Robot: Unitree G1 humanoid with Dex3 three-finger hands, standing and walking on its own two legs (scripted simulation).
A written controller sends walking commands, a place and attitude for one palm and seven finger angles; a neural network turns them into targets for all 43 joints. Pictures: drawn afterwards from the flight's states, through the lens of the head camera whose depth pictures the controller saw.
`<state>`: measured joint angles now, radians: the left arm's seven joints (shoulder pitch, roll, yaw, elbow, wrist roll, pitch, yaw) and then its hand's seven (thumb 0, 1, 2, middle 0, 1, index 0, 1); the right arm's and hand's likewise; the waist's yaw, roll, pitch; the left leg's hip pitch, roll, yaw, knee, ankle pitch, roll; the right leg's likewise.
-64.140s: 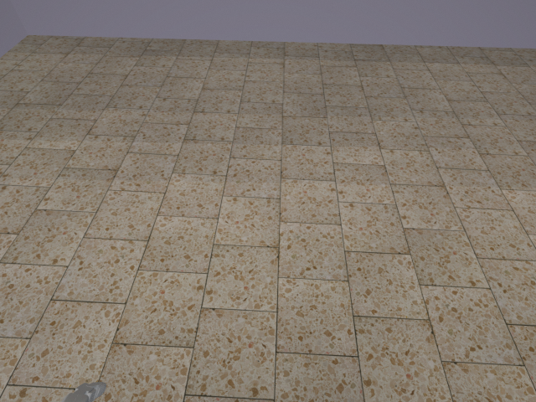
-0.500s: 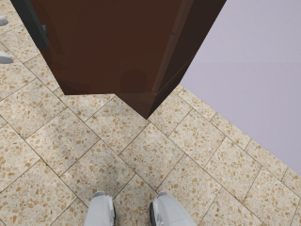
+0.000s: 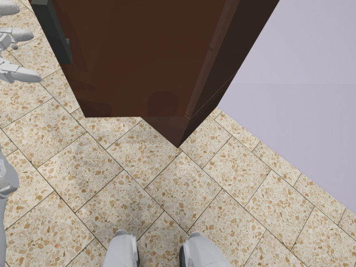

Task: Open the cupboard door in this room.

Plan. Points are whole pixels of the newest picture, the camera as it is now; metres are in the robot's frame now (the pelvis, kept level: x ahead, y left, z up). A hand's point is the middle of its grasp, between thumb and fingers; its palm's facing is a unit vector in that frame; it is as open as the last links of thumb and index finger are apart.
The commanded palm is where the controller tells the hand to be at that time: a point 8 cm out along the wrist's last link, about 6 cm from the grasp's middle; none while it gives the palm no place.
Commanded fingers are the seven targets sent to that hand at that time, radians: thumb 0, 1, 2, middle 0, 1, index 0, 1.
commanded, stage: move the hooked fingers beside the handle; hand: left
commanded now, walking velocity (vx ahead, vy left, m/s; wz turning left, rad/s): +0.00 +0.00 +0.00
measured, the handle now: (56, 26) +0.59 +0.20 +0.10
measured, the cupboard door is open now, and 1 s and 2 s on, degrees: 46 46 46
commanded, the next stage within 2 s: slide the fingers in behind the handle in 0.10 s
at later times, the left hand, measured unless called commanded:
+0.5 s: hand (30, 44) +0.53 +0.24 +0.11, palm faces +0.00 -1.00 +0.00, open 14.0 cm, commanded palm +0.52 +0.27 +0.10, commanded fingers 0.00 -0.50 0.30 -0.30 -1.20 -0.30 -1.20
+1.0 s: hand (43, 49) +0.53 +0.22 +0.11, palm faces +0.01 -1.00 +0.00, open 14.0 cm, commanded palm +0.51 +0.25 +0.10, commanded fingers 0.00 -0.50 0.30 -0.30 -1.20 -0.30 -1.20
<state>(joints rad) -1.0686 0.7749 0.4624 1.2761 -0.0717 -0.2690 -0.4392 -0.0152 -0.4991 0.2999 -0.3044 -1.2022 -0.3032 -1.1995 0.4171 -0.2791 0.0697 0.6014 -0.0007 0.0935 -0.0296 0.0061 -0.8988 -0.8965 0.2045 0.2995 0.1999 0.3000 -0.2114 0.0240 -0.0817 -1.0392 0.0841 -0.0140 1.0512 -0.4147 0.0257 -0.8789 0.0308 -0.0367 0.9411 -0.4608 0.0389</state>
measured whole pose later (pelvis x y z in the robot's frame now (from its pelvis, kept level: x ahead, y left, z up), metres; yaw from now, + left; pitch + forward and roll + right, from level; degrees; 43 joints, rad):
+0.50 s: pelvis +0.00 -0.01 +0.00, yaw +0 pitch +23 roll -5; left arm -1.07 0.76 0.47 1.26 -0.07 -0.28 -0.41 -0.02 -0.50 0.30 -0.30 -1.20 -0.30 -1.20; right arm 0.43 -0.28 0.06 0.62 0.00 0.08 -0.03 0.01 -0.90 -0.90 0.20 0.30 0.20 0.30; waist -0.22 0.03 -0.08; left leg -1.06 0.10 -0.02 1.05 -0.41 0.01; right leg -0.91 0.04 -0.04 0.96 -0.46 0.02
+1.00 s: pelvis +0.00 -0.01 +0.00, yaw +0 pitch +22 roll -5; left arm -1.04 0.67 0.42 1.25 -0.08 -0.30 -0.35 -0.02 -0.50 0.30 -0.30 -1.20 -0.30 -1.20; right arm 0.41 -0.28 0.05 0.63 0.00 0.07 -0.02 0.01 -0.90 -0.90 0.20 0.30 0.20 0.30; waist -0.21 0.03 -0.09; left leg -1.02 0.09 -0.02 1.04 -0.41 0.01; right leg -0.87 0.04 -0.04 0.96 -0.47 0.02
